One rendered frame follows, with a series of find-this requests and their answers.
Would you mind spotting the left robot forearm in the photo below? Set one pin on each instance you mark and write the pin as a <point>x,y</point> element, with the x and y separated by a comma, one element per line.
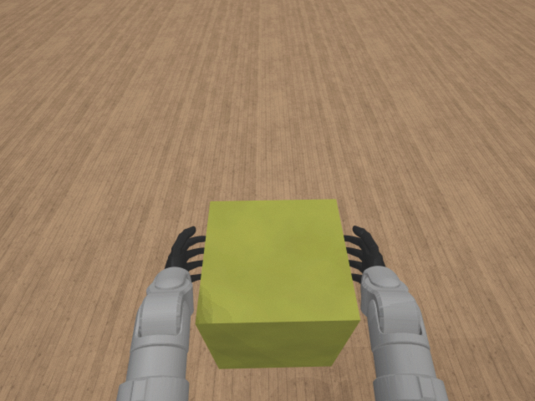
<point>160,342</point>

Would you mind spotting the robot right hand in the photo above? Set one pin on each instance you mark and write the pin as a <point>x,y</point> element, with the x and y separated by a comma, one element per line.
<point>369,253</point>

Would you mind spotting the carton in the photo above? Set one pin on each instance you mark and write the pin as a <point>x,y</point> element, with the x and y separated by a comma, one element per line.
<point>276,288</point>

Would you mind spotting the robot left hand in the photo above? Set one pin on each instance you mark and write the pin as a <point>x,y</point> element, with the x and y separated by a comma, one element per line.
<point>180,255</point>

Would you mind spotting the right robot forearm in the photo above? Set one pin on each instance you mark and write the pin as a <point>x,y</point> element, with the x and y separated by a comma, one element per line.
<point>402,357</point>

